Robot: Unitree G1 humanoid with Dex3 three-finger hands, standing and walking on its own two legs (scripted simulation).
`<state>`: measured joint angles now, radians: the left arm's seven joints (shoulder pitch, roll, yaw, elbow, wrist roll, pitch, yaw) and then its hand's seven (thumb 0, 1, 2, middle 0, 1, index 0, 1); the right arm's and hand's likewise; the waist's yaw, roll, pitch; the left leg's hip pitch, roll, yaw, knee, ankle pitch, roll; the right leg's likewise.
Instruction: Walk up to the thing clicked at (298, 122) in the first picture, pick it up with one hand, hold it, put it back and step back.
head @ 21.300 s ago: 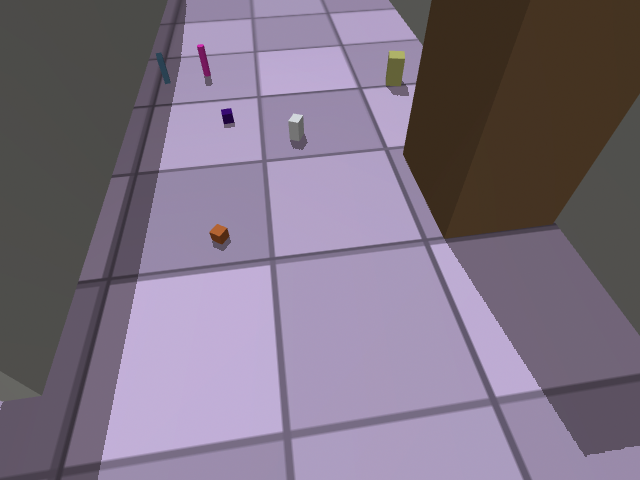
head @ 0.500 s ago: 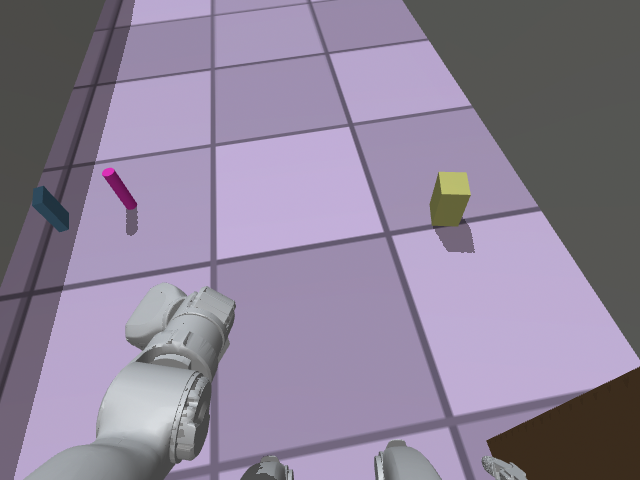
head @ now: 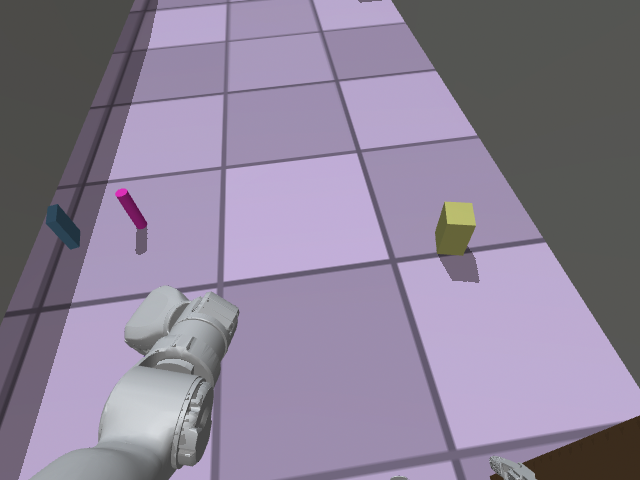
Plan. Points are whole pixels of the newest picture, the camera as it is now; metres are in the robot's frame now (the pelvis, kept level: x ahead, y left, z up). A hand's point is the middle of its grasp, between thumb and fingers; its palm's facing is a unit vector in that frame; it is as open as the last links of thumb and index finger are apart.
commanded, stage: hold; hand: left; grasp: from above
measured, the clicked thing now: (193, 346) +0.34 +0.22 -0.11
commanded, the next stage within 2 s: crouch in 1.62 s
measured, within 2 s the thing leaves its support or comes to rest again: neither
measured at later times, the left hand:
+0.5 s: hand (188, 348) +0.30 +0.20 -0.03, palm faces -0.14 -0.42 -0.90, open 8.9 cm
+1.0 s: hand (181, 335) +0.31 +0.20 -0.01, palm faces -0.12 -0.43 -0.89, open 9.1 cm
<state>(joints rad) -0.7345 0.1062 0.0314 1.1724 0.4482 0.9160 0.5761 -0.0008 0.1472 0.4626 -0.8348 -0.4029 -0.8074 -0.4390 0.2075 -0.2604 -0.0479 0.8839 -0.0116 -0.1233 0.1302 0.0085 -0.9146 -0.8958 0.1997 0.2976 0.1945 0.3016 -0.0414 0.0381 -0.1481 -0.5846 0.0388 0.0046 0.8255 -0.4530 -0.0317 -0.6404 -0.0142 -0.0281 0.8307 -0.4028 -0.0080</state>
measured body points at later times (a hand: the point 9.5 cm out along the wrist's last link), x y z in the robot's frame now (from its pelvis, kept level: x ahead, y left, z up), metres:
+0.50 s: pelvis -0.02 -0.01 +0.01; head +0.01 -0.03 +0.46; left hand +0.30 +0.21 +0.02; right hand +0.09 -0.27 -0.12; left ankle -0.03 +0.14 -0.70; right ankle +0.00 -0.11 -0.70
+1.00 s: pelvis -0.01 +0.00 +0.02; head +0.01 -0.02 +0.47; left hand +0.31 +0.22 +0.04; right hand +0.13 -0.25 -0.10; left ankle -0.03 +0.14 -0.70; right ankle +0.00 -0.11 -0.70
